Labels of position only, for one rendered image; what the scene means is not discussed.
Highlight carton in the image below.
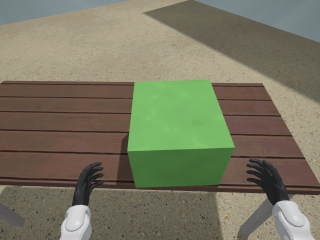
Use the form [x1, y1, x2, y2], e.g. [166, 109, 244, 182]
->
[127, 79, 235, 188]

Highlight table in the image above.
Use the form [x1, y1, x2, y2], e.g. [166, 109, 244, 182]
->
[0, 80, 320, 236]

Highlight robot left hand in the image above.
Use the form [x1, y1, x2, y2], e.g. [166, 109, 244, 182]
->
[72, 162, 104, 207]

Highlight robot right forearm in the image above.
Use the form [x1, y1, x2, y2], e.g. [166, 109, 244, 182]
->
[272, 200, 315, 240]

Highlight robot left forearm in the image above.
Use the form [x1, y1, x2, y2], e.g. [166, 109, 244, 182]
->
[59, 205, 92, 240]

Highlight robot right hand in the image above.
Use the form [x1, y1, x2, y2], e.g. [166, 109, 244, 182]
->
[246, 159, 290, 206]

